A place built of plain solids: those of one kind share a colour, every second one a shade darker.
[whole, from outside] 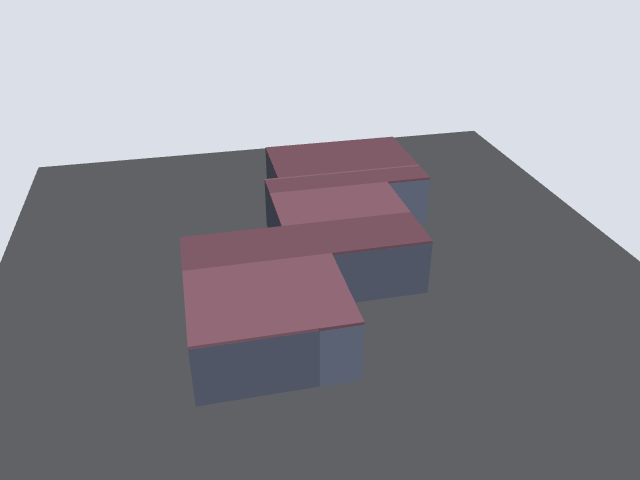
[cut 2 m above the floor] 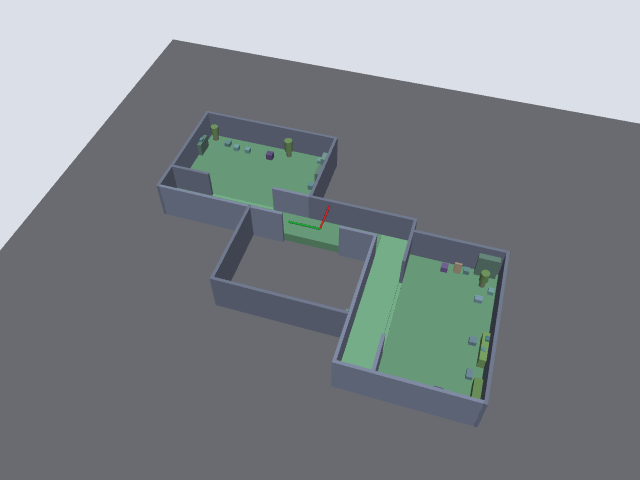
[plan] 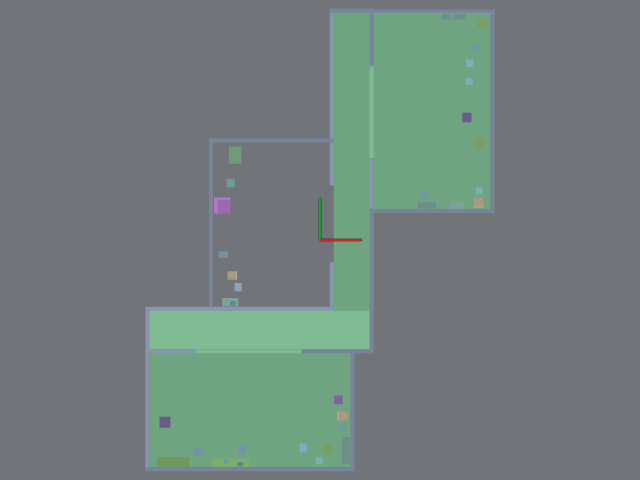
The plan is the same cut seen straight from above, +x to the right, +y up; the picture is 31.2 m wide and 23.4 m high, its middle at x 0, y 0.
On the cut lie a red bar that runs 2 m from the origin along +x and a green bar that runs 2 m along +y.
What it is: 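A storey of a split-level house; a hall and three lower rooms open beside it; the rooms' floors lie 0.68 m, 0.164 m and not at all below the hall's; a bare drop, one riser, a flush line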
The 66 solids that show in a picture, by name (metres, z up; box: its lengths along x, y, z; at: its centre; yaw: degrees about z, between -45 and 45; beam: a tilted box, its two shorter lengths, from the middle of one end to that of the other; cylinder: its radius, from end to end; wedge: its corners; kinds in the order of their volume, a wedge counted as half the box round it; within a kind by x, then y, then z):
{
 "floor_1": {"box": [5.16, 0.2, 0.57], "at": [-3.48, -5.42, 0.23]},
 "floor_2": {"box": [9.8, 5.56, 0.57], "at": [-3.42, -8.3, 0.23]},
 "floor_3": {"box": [10.73, 1.87, 0.73], "at": [-2.95, -4.38, 0.32]},
 "floor_4": {"box": [1.74, 14.52, 0.73], "at": [1.54, 3.81, 0.32]},
 "floor_5": {"box": [0.2, 4.48, 0.73], "at": [2.52, 6.23, 0.32]},
 "floor_6": {"box": [5.7, 9.53, 0.73], "at": [5.47, 6.28, 0.32]},
 "wall_1": {"box": [0.2, 5.56, 3.45], "at": [-8.42, -8.3, 1.67]},
 "wall_2": {"box": [0.2, 1.87, 3.45], "at": [-8.41, -4.38, 1.67]},
 "wall_3": {"box": [2.46, 0.2, 3.45], "at": [-7.29, -5.42, 1.67]},
 "wall_4": {"box": [0.2, 7.99, 3.45], "at": [-5.32, 0.75, 1.67]},
 "wall_5": {"box": [9.18, 0.2, 3.45], "at": [-3.92, -3.35, 1.67]},
 "wall_6": {"box": [10.2, 0.2, 3.45], "at": [-3.42, -11.17, 1.67]},
 "wall_7": {"box": [6.09, 0.2, 3.45], "at": [-2.37, 4.85, 1.67]},
 "wall_8": {"box": [0.2, 2.16, 3.45], "at": [0.57, -2.16, 1.67]},
 "wall_9": {"box": [0.2, 2.09, 3.45], "at": [0.57, 3.7, 1.67]},
 "wall_10": {"box": [0.2, 6.13, 3.45], "at": [0.57, 8.01, 1.67]},
 "wall_11": {"box": [3.51, 0.2, 3.45], "at": [0.86, -5.42, 1.67]},
 "wall_12": {"box": [2.14, 0.032, 3.45], "at": [1.54, 11.26, 1.67]},
 "wall_13": {"box": [0.2, 5.56, 3.45], "at": [1.59, -8.3, 1.67]},
 "wall_14": {"box": [0.2, 6.63, 3.45], "at": [2.52, -2.0, 1.67]},
 "wall_15": {"box": [0.2, 2.48, 3.45], "at": [2.52, 2.75, 1.67]},
 "wall_16": {"box": [0.2, 2.58, 3.45], "at": [2.52, 9.76, 1.67]},
 "wall_17": {"box": [8.05, 0.17, 3.45], "at": [4.5, 11.16, 1.67]},
 "wall_18": {"box": [6.1, 0.2, 3.45], "at": [5.47, 1.42, 1.67]},
 "wall_19": {"box": [6.1, 0.032, 3.45], "at": [5.47, 11.06, 1.67]},
 "wall_20": {"box": [0.2, 9.53, 3.45], "at": [8.42, 6.28, 1.67]},
 "roof_1": {"box": [10.2, 5.76, 0.16], "at": [-3.42, -8.4, 3.48]},
 "roof_2": {"box": [11.13, 0.2, 0.16], "at": [-2.95, -5.42, 3.48]},
 "roof_3": {"box": [11.13, 2.07, 0.16], "at": [-2.95, -4.28, 3.48]},
 "roof_4": {"box": [8.03, 4.56, 0.16], "at": [-1.4, -0.96, 3.48]},
 "roof_5": {"box": [2.14, 0.032, 0.16], "at": [1.54, 11.26, 3.48]},
 "roof_6": {"box": [13.93, 3.63, 0.16], "at": [1.55, 3.13, 3.48]},
 "roof_7": {"box": [8.05, 6.3, 0.16], "at": [4.5, 8.1, 3.48]},
 "case_1": {"box": [0.79, 0.4, 1.02], "at": [-4.37, -3.03, 0.46]},
 "case_2": {"box": [0.39, 1.31, 1.65], "at": [1.27, -10.26, 1.34]},
 "case_3": {"box": [0.9, 0.31, 1.81], "at": [5.21, 1.69, 1.59]},
 "case_4": {"box": [1.16, 0.28, 0.96], "at": [6.52, 10.88, 1.16]},
 "case_5": {"box": [0.71, 0.36, 1.75], "at": [6.65, 1.72, 1.56]},
 "sideboard_1": {"box": [1.57, 0.46, 0.75], "at": [-7.15, -10.82, 0.89]},
 "sideboard_2": {"box": [1.83, 0.4, 0.82], "at": [-4.36, -10.85, 0.93]},
 "bush_1": {"cylinder": 0.26, "from": [0.38, -10.2, 1.04], "to": [0.38, -10.2, 1.75]},
 "bush_2": {"cylinder": 0.28, "from": [7.78, 4.74, 1.19], "to": [7.78, 4.74, 2.12]},
 "bush_3": {"cylinder": 0.27, "from": [7.92, 10.51, 1.21], "to": [7.92, 10.51, 1.87]},
 "basket_1": {"box": [0.41, 0.41, 0.4], "at": [-4.36, 2.78, 0.15]},
 "basket_2": {"box": [0.34, 0.34, 0.31], "at": [-0.04, -10.78, 0.67]},
 "basket_3": {"box": [0.35, 0.35, 0.34], "at": [1.08, -9.13, 0.69]},
 "basket_4": {"box": [0.39, 0.38, 0.4], "at": [5.1, 2.21, 0.88]},
 "basket_5": {"box": [0.35, 0.35, 0.35], "at": [7.28, 7.73, 0.85]},
 "basket_6": {"box": [0.36, 0.37, 0.34], "at": [7.3, 8.61, 0.85]},
 "basket_7": {"box": [0.41, 0.41, 0.31], "at": [7.56, 9.4, 0.83]},
 "basket_8": {"box": [0.34, 0.34, 0.3], "at": [7.76, 2.38, 0.83]},
 "armchair_1": {"box": [0.18, 0.79, 0.87], "at": [-5.08, 1.68, 0.38]},
 "armchair_2": {"box": [0.63, 0.53, 0.48], "at": [-4.67, 1.68, 0.19]},
 "chair_1": {"box": [0.42, 0.42, 0.48], "at": [-4.3, -1.73, 0.19]},
 "chair_2": {"box": [0.048, 0.45, 0.92], "at": [0.86, -8.58, 0.98]},
 "chair_3": {"box": [0.47, 0.45, 0.43], "at": [1.12, -8.58, 0.73]},
 "chair_4": {"box": [0.48, 0.43, 0.4], "at": [7.72, 1.84, 0.88]},
 "pouf_1": {"box": [0.54, 0.54, 0.37], "at": [-7.56, -8.88, 0.7]},
 "pouf_2": {"box": [0.42, 0.42, 0.41], "at": [0.9, -7.79, 0.72]},
 "pouf_3": {"box": [0.46, 0.46, 0.45], "at": [7.16, 5.97, 0.91]},
 "toybox_1": {"box": [0.54, 0.36, 0.29], "at": [-5.93, -10.35, 0.66]},
 "toybox_2": {"box": [0.46, 0.31, 0.36], "at": [-4.72, -0.72, 0.13]},
 "toybox_3": {"box": [0.37, 0.41, 0.39], "at": [-3.99, -2.29, 0.15]},
 "toybox_4": {"box": [0.4, 0.43, 0.32], "at": [-3.8, -10.23, 0.68]},
 "toybox_5": {"box": [0.36, 0.45, 0.31], "at": [-0.82, -10.14, 0.67]},
 "lowtable_1": {"box": [0.6, 0.83, 0.51], "at": [-4.13, 4.14, 0.2]}
}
